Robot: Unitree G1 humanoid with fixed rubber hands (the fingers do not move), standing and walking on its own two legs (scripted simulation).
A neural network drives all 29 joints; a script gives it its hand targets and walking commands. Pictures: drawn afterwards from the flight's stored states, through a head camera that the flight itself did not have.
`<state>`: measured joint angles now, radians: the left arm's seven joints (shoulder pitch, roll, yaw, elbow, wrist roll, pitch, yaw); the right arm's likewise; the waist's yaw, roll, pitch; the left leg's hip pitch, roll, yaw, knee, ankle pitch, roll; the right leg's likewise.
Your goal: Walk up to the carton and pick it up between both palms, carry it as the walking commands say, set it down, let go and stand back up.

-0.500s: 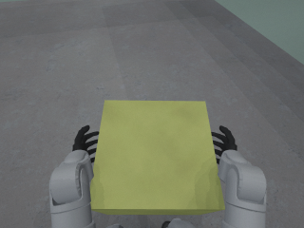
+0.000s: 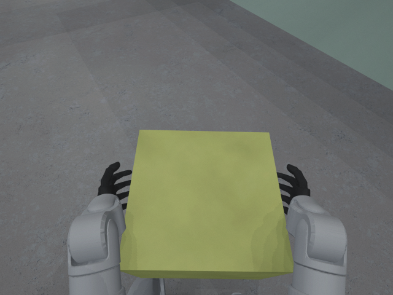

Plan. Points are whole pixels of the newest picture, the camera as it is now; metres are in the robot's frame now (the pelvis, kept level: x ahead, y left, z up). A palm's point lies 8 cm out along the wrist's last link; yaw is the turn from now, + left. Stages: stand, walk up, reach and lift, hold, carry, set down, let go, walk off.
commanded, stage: carry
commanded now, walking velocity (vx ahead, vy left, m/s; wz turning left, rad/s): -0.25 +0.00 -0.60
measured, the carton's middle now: (202, 207) +0.30 -0.01 -0.02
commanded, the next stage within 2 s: none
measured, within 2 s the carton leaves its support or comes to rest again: neither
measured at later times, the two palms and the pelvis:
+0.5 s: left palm out of the picture +0.09 +0.10 +0.09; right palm out of the picture +0.01 -0.23 +0.10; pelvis -0.22 +0.00 +0.00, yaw -19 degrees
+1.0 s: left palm out of the picture -0.10 +0.09 +0.07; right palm out of the picture -0.27 -0.20 +0.10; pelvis -0.42 +0.08 +0.02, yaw -34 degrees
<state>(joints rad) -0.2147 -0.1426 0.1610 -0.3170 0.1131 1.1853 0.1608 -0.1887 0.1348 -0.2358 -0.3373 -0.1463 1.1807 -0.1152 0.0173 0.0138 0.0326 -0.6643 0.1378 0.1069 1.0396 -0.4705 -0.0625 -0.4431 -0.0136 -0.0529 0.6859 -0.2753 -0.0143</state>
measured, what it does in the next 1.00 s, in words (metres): walks backwards, turning right: left foot, then right foot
